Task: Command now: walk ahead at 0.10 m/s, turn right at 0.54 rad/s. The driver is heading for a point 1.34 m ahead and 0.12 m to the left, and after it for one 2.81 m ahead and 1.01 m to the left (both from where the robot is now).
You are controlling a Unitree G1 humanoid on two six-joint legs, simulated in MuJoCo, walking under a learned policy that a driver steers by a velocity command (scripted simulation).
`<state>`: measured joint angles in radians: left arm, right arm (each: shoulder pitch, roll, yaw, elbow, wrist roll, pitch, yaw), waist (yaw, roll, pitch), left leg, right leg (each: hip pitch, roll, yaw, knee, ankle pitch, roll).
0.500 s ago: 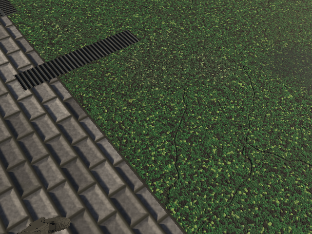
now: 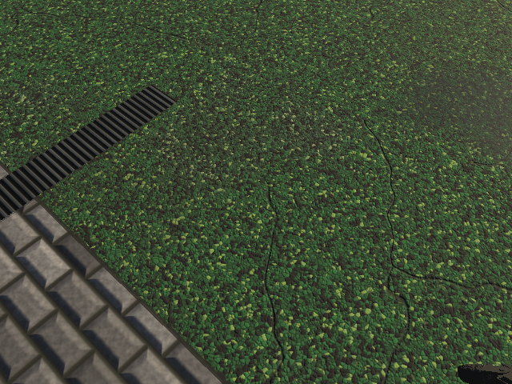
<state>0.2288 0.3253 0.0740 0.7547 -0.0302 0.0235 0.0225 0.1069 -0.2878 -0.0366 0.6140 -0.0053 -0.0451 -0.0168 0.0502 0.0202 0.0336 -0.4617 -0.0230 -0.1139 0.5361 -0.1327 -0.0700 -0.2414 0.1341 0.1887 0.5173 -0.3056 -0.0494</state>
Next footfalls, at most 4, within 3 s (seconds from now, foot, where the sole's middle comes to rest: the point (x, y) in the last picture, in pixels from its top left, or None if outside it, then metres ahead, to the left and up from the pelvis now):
0.02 left None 0.14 0.12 -0.77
0.40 right None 0.17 -0.15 -0.77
0.86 left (232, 367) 0.48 0.13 -0.77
1.42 right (284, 248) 0.84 0.00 -0.77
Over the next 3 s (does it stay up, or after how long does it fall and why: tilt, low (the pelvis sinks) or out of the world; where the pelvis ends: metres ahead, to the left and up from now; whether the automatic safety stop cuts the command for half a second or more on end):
stays up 1.49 0.11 -0.01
